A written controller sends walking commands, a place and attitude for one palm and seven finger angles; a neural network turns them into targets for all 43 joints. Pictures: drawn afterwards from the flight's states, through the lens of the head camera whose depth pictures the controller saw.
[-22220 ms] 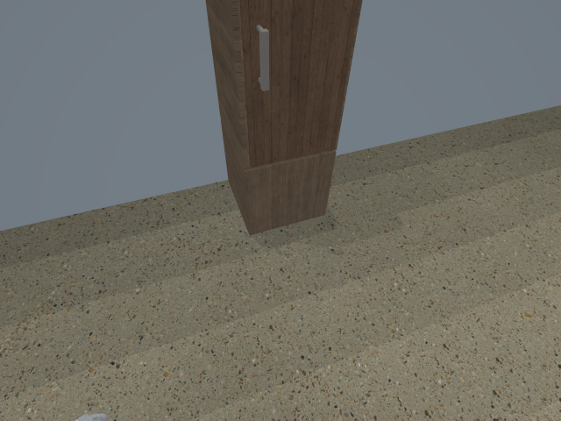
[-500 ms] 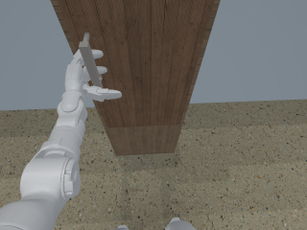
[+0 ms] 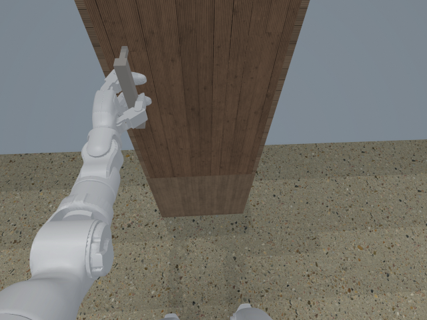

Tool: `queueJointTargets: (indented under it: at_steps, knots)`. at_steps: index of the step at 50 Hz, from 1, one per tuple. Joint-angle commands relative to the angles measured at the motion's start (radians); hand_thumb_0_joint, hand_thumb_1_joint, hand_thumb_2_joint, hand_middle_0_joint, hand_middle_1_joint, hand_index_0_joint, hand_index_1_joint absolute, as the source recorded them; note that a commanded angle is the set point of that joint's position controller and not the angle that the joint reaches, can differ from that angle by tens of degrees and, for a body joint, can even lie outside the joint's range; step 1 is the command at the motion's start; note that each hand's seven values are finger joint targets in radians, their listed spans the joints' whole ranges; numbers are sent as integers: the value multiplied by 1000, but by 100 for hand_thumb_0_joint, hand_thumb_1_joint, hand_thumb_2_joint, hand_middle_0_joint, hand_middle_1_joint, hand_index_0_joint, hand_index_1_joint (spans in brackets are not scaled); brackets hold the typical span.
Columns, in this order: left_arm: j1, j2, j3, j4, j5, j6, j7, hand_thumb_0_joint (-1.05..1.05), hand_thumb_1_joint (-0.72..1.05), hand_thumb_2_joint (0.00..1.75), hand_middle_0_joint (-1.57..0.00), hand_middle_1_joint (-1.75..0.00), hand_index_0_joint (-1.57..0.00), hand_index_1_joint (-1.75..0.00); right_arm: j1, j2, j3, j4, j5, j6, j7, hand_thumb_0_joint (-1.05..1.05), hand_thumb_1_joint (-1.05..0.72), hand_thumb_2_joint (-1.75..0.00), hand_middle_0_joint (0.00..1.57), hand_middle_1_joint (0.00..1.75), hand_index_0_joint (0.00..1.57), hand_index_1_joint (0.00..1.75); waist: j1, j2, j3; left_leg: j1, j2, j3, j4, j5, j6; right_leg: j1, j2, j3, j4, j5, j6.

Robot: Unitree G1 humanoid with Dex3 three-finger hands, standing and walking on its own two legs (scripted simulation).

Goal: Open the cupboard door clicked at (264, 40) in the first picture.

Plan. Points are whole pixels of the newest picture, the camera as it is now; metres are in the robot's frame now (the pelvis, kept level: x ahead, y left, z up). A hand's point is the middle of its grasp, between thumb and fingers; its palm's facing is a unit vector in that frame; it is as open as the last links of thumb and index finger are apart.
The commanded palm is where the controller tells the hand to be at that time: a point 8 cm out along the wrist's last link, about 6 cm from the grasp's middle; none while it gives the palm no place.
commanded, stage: close the thumb around the handle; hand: left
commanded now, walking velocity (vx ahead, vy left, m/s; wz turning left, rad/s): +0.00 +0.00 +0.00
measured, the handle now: (133, 90) +0.54 +0.13 +0.10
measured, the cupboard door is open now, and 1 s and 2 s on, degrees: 0 42 37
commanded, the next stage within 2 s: pull the door open along its arc in 0.02 s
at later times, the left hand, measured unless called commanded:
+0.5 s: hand (145, 133) +0.43 +0.10 +0.10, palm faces -0.04 -1.00 -0.01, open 6.0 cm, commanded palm +0.37 +0.15 +0.10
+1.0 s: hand (202, 200) +0.29 +0.00 +0.11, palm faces +0.16 -0.99 -0.02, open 6.6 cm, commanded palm +0.23 +0.04 +0.10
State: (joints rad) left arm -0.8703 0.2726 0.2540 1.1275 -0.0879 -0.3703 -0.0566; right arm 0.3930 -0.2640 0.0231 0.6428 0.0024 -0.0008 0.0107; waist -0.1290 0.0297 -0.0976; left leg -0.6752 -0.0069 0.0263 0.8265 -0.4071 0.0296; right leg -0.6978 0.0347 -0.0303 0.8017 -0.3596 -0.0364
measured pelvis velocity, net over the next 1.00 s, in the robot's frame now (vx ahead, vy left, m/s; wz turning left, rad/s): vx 0.03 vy -0.04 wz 0.02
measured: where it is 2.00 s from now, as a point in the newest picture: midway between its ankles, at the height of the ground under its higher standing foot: outside the picture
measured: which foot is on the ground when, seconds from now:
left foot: down 0.00-1.00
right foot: down 0.00-1.00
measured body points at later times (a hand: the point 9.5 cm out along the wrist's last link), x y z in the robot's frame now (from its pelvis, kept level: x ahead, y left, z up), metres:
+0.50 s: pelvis +0.01 +0.00 +0.01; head +0.06 -0.02 +0.46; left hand +0.43 +0.15 +0.10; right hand +0.06 -0.26 -0.11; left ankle -0.01 +0.10 -0.70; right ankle +0.01 -0.10 -0.70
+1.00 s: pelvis +0.03 -0.04 +0.02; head +0.01 -0.07 +0.47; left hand +0.28 +0.06 +0.11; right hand +0.24 -0.22 -0.05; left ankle -0.01 +0.10 -0.70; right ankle +0.01 -0.10 -0.70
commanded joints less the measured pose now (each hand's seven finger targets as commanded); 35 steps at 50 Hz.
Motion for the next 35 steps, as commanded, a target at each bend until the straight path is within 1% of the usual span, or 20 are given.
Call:
queueJointTargets:
  at_steps: [1, 4, 6, 7, 10, 12, 16, 18, 20, 21, 24, 26, 27, 28, 29, 31, 32, 33, 34, 35]
  knots:
    - [-494, 168, -4, -229, 1, -78, 0, 0, 90, 90, -40, -135, -40, -135, 116, -147, -59, -68, -4, -19, -9, 0, -90, -90, 20, 30, 20, 30, -19, 9, -403, 215, -10, -47, -72, 318, -1, 198, 8, 25, -75, 360, 9]
    - [-483, 153, -8, -240, -3, -82, 6, 0, 90, 90, -40, -135, -40, -135, 121, -149, -62, -71, -6, -19, -7, 0, -90, -90, 20, 30, 20, 30, -18, -10, -415, 236, -6, -53, -67, 345, -2, 188, 12, 19, -71, 365, 7]
    - [-508, 126, -37, -247, 2, -85, 10, 0, 90, 90, -40, -135, -40, -135, 116, -145, -62, -64, -6, -20, -5, 0, -90, -90, 20, 30, 20, 30, -23, 23, -401, 241, -6, -54, -70, 326, -5, 167, 10, 19, -74, 346, 8]
    - [-486, 195, 17, -225, 10, -82, 14, 0, 90, 90, -40, -135, -40, -135, 120, -154, -64, -62, -6, -17, -7, 0, -90, -90, 20, 30, 20, 30, -11, 15, -400, 224, -6, -51, -68, 312, -4, 176, 9, 23, -75, 337, 6]
    - [-415, 165, 2, -264, 3, -87, 4, 0, 90, 90, -40, -135, -40, -135, 112, -147, -62, -82, -4, -16, -5, 0, -90, -90, 20, 30, 20, 30, 10, 19, -431, 239, -8, -50, -77, 352, -5, 215, 10, 20, -68, 372, 3]
    - [-342, 146, -3, -277, -11, -75, -5, 0, 90, 90, -40, -135, -40, -135, 101, -145, -62, -95, -1, -15, -3, 0, -90, -90, 20, 30, 20, 30, 17, -29, -416, 220, -7, -40, -81, 348, 0, 243, 12, 21, -78, 389, 6]
    - [-188, 133, 1, -388, -32, -52, -17, 0, 90, 90, -40, -135, -40, -135, 77, -138, -65, -131, 8, -11, 1, 0, -90, -90, 20, 30, 20, 30, 55, -28, -425, 218, -9, -21, -93, 384, 4, 318, 11, 25, -81, 456, 4]
    - [-84, 104, -16, -462, -41, -35, -19, 0, 90, 90, -40, -135, -40, -135, 56, -132, -67, -149, 14, -13, 4, 0, -90, -90, 20, 30, 20, 30, 72, -38, -409, 213, -8, -11, -103, 392, 5, 345, 8, 26, -90, 476, 5]
    - [17, 79, -34, -583, -49, -26, -14, 0, 90, 90, -40, -135, -40, -135, 32, -122, -68, -167, 19, -20, 9, 0, -90, -90, 20, 30, 20, 30, 92, -4, -413, 243, -6, -8, -111, 441, 5, 363, 4, 25, -87, 508, 3]
    - [88, 63, -37, -631, -56, -15, -11, 0, 90, 90, -40, -135, -40, -135, 24, -119, -69, -179, 19, -23, 12, 0, -90, -90, 20, 30, 20, 30, 104, -28, -418, 247, -5, -6, -117, 458, 6, 385, 3, 23, -89, 525, 4]
    - [244, -7, -108, -793, -64, 20, -4, 0, 90, 90, -40, -135, -40, -135, -24, -108, -67, -212, 26, -33, 15, 0, -90, -90, 20, 30, 20, 30, 113, -61, -367, 249, -4, 0, -136, 461, 7, 417, -4, 18, -103, 542, 7]
    - [365, -43, -140, -933, -65, 38, 9, 0, 90, 90, -40, -135, -40, -135, -58, -94, -69, -229, 27, -41, 17, 0, -90, -90, 20, 30, 20, 30, 130, -35, -375, 292, -3, 6, -144, 481, 6, 434, -10, 19, -110, 558, 10]
    - [415, -102, -47, -1021, -127, 63, 142, 0, 90, 90, -40, -135, -40, -135, -112, -62, -65, -241, 24, -48, 23, 0, -90, -90, 20, 30, 20, 30, 195, -55, -350, 268, -7, 9, -154, 464, -7, 451, -7, -2, -130, 517, 11]
    - [495, -179, -141, -1083, -102, 79, 205, 0, 90, 90, -40, -135, -40, -135, -136, -58, -58, -248, 15, -55, 31, 0, -90, -90, 20, 30, 20, 30, 175, -66, -312, 276, -6, 10, -167, 429, -13, 444, -8, -8, -135, 485, 13]
    - [550, -187, -156, -1109, -78, 93, 262, 0, 90, 90, -40, -135, -40, -135, -152, -58, -56, -247, 11, -56, 34, 0, -90, -90, 20, 30, 20, 30, 174, -101, -271, 264, -1, 1, -172, 415, -14, 439, -12, -10, -139, 457, 11]
    - [626, -203, -177, -1221, -29, 119, 364, 0, 90, 90, -40, -135, -40, -135, -179, -50, -55, -248, -5, -46, 38, 0, -90, -90, 20, 30, 20, 30, 177, -82, -274, 278, -1, 5, -177, 403, -17, 458, -21, -2, -138, 460, 12]
    - [664, -236, -215, -1286, -5, 135, 405, 0, 90, 90, -40, -135, -40, -135, -197, -40, -54, -255, -13, -41, 38, 0, -90, -90, 20, 30, 20, 30, 177, -72, -289, 291, -1, 9, -174, 404, -18, 473, -26, 4, -140, 470, 13]
    - [731, -264, -246, -1322, 19, 158, 444, 0, 90, 90, -40, -135, -40, -135, -211, -32, -52, -261, -18, -33, 37, 0, -90, -90, 20, 30, 20, 30, 181, -76, -275, 291, 0, 8, -175, 408, -19, 486, -29, 5, -140, 482, 11]
    - [786, -278, -272, -1338, 50, 181, 485, 0, 90, 90, -40, -135, -40, -135, -221, -31, -51, -265, -25, -22, 32, 0, -90, -90, 20, 30, 20, 30, 175, -122, -261, 291, 1, 0, -173, 395, -15, 491, -32, 5, -148, 475, 12]
    - [810, -318, -321, -1368, 73, 207, 517, 0, 90, 90, -40, -135, -40, -135, -246, -23, -47, -271, -26, -8, 31, 0, -90, -90, 20, 30, 20, 30, 169, -107, -231, 288, 0, -1, -179, 367, -17, 481, -38, 12, -160, 453, 13]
